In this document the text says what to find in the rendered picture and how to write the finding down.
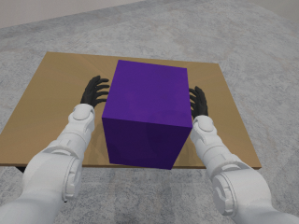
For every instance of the robot right forearm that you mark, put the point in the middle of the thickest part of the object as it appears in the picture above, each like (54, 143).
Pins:
(212, 152)

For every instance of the left robot hand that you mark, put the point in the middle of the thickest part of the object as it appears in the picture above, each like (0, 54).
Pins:
(90, 94)

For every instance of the right robot hand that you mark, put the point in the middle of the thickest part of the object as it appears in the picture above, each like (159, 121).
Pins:
(199, 106)

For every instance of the table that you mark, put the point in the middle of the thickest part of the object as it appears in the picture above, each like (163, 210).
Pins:
(58, 85)

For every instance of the robot left forearm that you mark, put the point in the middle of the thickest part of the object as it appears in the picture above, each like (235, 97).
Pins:
(75, 138)

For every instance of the robot left upper arm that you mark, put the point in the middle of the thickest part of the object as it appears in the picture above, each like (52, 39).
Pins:
(51, 180)

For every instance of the robot right upper arm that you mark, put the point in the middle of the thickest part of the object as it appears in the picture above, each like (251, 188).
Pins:
(244, 196)

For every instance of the carton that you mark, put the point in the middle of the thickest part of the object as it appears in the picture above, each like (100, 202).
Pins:
(147, 117)

